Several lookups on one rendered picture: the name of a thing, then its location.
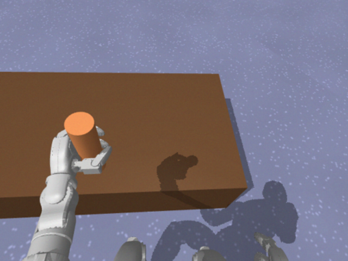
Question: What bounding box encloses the left robot arm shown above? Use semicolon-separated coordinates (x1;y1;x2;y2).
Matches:
22;173;79;261

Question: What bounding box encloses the left robot hand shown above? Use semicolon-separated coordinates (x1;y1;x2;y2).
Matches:
50;126;112;178

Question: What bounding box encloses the right robot hand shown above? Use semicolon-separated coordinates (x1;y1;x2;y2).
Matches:
254;232;288;261

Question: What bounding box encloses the can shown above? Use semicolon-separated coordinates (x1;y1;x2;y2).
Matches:
64;112;106;171

